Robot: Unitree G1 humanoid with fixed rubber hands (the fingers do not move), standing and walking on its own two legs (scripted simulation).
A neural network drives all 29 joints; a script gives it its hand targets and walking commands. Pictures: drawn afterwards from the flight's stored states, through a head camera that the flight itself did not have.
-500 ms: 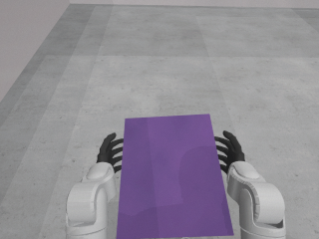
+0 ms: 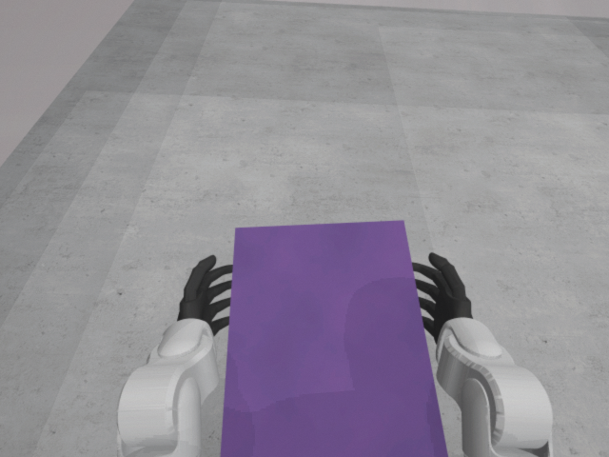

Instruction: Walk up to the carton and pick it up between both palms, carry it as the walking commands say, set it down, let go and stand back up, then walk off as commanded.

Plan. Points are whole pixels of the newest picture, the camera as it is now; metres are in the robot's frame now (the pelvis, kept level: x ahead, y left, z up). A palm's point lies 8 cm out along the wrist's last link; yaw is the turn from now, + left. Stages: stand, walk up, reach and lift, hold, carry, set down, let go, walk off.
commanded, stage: carry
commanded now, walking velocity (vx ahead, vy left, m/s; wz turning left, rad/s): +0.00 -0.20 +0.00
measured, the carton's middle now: (323, 350) +0.24 +0.01 +0.01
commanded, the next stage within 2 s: none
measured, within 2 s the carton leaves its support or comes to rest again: neither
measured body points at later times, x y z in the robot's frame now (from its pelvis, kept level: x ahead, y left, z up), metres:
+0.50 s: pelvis -0.02 -0.14 +0.00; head -0.01 -0.13 +0.45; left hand +0.23 +0.00 +0.07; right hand +0.23 -0.28 +0.09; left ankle -0.03 -0.04 -0.72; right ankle +0.01 -0.21 -0.71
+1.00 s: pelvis -0.06 -0.30 +0.01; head -0.03 -0.31 +0.46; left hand +0.20 -0.18 +0.09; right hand +0.18 -0.47 +0.09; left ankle -0.10 -0.19 -0.68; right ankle -0.01 -0.31 -0.71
